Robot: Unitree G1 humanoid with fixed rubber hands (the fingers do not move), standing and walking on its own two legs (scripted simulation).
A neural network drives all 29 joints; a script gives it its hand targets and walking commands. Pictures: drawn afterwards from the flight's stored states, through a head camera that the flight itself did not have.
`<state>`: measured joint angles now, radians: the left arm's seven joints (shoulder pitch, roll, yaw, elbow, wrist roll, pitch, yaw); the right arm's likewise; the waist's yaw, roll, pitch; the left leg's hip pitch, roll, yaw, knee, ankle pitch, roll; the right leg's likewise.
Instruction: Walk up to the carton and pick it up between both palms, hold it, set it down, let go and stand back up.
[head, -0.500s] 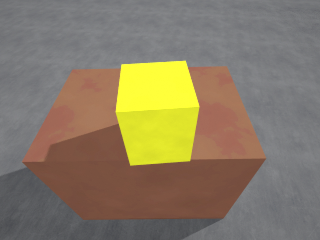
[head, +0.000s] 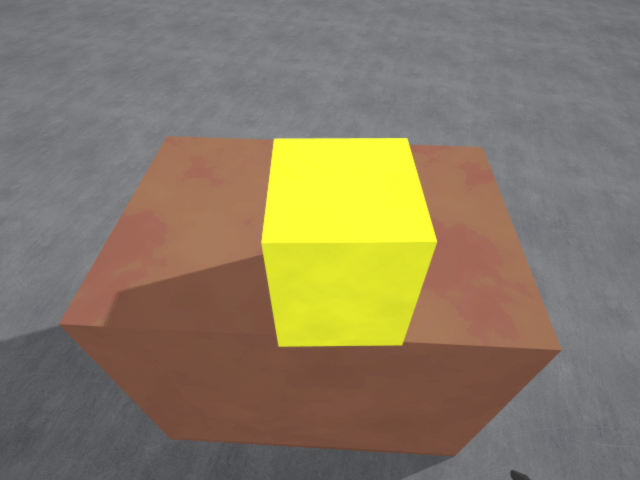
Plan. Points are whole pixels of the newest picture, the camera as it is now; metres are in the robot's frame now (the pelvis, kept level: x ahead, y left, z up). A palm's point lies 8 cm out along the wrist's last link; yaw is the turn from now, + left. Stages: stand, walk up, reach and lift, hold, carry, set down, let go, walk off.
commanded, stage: walk up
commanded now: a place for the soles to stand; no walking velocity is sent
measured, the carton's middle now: (340, 246) +0.46 +0.00 +0.02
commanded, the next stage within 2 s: reach and lift in 0.84 s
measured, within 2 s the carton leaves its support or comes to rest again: neither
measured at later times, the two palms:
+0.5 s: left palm out of the picture +0.06 +0.25 -0.12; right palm out of the picture +0.11 -0.26 -0.11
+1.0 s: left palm out of the picture +0.08 +0.26 -0.13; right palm out of the picture +0.17 -0.26 -0.12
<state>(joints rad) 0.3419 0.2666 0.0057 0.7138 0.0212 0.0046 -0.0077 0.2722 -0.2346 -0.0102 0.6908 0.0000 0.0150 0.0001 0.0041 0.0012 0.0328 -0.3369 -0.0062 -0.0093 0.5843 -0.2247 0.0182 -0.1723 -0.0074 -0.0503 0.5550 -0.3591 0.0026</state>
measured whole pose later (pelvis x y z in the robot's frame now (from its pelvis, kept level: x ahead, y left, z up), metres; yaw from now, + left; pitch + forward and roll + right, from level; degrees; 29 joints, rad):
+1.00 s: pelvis -0.02 -0.03 -0.03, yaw +3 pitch +1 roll +1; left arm 0.16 0.36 0.03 0.60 -0.03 0.33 0.03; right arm -0.02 -0.18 -0.11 0.93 -0.11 -0.11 0.04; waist 0.02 -0.06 0.10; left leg -0.51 -0.01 -0.04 0.77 -0.27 -0.03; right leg -0.36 -0.02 -0.11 0.83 -0.49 -0.04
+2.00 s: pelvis +0.03 -0.01 +0.02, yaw -2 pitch -2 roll +1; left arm 0.24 0.19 0.00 0.44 -0.07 -0.09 0.07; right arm 0.16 -0.20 0.01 0.65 0.15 -0.30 0.06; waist 0.07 -0.06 0.01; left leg -0.15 0.02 0.07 0.32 -0.14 -0.01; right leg -0.01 0.00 0.00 0.31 -0.27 -0.01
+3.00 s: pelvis +0.02 -0.02 +0.02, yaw -4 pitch +1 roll +0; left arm -0.24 0.21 0.13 0.24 -0.15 0.30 0.01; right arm -0.29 -0.26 0.07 0.43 0.33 0.06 -0.10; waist 0.06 -0.02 0.00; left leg -0.21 0.04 0.08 0.30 -0.11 -0.01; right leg -0.09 0.02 0.02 0.31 -0.24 -0.01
